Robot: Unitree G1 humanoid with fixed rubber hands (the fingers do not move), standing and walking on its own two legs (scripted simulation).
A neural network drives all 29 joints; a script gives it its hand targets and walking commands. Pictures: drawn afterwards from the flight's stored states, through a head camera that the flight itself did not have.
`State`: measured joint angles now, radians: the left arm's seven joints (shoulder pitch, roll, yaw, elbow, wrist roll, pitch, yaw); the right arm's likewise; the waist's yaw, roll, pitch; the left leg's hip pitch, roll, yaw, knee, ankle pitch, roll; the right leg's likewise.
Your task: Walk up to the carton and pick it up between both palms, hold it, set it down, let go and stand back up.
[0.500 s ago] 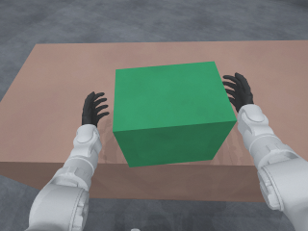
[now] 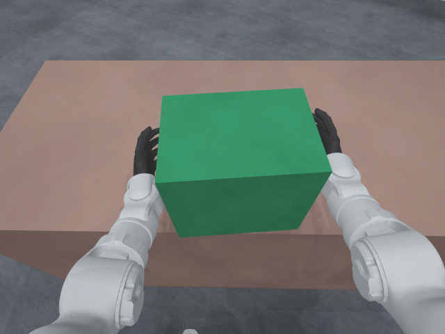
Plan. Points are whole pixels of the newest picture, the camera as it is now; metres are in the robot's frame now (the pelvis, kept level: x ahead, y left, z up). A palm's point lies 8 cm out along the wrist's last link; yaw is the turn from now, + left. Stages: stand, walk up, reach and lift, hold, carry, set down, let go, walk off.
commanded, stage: reach and lift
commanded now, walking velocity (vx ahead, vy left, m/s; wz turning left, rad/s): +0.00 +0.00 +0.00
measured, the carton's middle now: (236, 168) +0.43 +0.03 +0.02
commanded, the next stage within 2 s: none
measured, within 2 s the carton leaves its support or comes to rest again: neither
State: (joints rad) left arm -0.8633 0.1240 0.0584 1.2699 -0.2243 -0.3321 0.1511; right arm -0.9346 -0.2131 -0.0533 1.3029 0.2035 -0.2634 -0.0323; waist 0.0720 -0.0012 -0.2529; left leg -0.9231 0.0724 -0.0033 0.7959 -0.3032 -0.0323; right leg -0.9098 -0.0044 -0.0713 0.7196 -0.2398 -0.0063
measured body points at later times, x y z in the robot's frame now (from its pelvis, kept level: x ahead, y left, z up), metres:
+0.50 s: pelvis +0.02 +0.00 +0.02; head +0.10 +0.01 +0.46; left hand +0.42 +0.20 +0.03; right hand +0.46 -0.15 +0.05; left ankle +0.02 +0.13 -0.70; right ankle +0.04 -0.12 -0.70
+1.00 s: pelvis +0.03 +0.01 +0.03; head +0.13 +0.01 +0.47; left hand +0.42 +0.20 +0.03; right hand +0.46 -0.14 +0.05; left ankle +0.02 +0.13 -0.70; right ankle +0.04 -0.12 -0.70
